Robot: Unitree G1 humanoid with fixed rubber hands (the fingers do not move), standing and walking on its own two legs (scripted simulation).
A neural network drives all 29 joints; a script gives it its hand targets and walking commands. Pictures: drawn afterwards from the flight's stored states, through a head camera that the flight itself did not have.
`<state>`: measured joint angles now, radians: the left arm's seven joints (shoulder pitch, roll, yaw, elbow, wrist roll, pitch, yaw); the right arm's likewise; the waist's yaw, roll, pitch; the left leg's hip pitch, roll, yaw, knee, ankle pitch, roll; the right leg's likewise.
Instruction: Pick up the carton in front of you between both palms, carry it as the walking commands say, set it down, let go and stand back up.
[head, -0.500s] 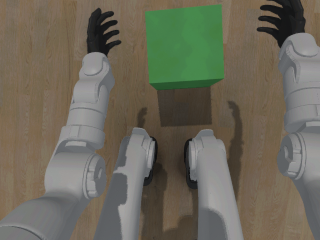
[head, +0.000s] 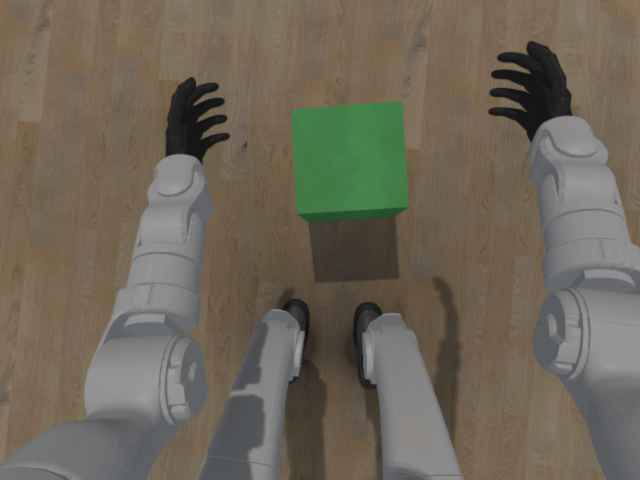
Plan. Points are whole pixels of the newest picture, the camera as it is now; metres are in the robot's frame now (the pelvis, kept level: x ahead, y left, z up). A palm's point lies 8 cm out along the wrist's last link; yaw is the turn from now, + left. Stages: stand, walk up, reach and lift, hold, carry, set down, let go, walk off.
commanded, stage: let go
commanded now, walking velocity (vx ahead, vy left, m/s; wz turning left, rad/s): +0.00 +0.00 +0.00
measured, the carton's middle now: (348, 170) +0.51 -0.01 -0.52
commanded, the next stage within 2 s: stand in 1.20 s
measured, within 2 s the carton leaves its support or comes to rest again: neither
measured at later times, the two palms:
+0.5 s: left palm (56, 262) +0.32 +0.24 +0.01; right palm (604, 249) +0.34 -0.21 +0.01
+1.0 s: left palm out of the picture +0.25 +0.26 +0.06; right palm (637, 419) +0.23 -0.20 +0.06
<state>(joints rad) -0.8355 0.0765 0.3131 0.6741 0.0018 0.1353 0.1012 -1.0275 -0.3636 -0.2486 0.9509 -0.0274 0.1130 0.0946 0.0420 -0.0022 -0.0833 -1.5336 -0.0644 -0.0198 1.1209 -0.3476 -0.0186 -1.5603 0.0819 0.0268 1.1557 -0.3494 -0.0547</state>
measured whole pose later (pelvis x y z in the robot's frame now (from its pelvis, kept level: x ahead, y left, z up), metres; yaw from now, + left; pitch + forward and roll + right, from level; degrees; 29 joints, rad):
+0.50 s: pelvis +0.08 +0.03 +0.10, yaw -2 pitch +23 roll +0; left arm -0.06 0.15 0.09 0.54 0.01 0.00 -0.04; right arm -0.16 -0.23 -0.14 0.62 -0.01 -0.01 0.04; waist 0.04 0.03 -0.08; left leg -0.76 -0.07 -0.04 0.66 -0.30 0.03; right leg -0.76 0.06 0.05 0.65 -0.29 -0.02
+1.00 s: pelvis +0.08 +0.04 +0.13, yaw -2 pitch -4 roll +0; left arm 0.22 0.21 0.03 0.41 -0.01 0.14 -0.05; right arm 0.22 -0.21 -0.04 0.42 -0.01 0.13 0.09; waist 0.00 0.00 0.09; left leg -0.11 -0.07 -0.03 0.46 -0.28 0.06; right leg -0.11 0.04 0.07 0.45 -0.27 -0.01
